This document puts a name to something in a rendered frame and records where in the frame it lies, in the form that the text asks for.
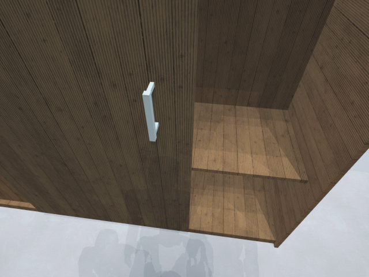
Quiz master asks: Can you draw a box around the handle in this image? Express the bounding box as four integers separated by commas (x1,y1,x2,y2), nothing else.
142,82,159,141

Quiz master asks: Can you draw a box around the wardrobe door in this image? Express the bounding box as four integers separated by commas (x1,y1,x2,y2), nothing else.
0,174,29,203
0,0,199,232

